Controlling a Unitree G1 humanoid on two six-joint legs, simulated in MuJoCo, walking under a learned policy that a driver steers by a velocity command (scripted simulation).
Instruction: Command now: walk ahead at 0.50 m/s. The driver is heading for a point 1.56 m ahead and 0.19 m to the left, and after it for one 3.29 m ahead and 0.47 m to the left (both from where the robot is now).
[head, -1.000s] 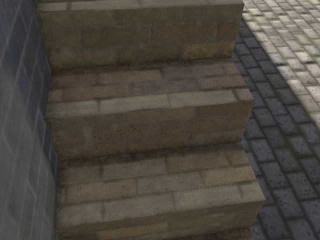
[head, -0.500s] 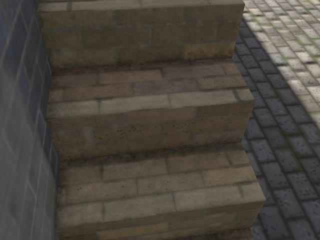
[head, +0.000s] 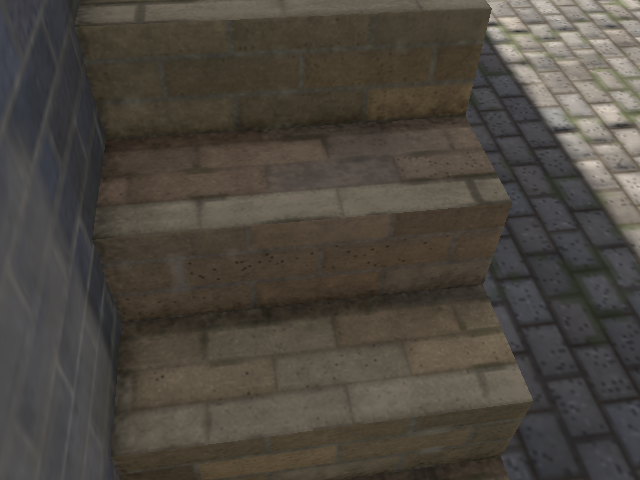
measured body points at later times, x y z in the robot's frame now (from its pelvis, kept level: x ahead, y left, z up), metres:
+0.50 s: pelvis +0.00 +0.00 +0.00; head +0.00 +0.01 +0.45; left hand +0.11 +0.25 -0.13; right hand +0.09 -0.25 -0.13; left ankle -0.07 +0.15 -0.75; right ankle +0.01 -0.14 -0.75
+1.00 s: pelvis +0.00 +0.00 +0.00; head +0.00 +0.01 +0.45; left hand +0.11 +0.25 -0.13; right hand +0.09 -0.25 -0.13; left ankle -0.07 +0.15 -0.75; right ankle +0.01 -0.14 -0.75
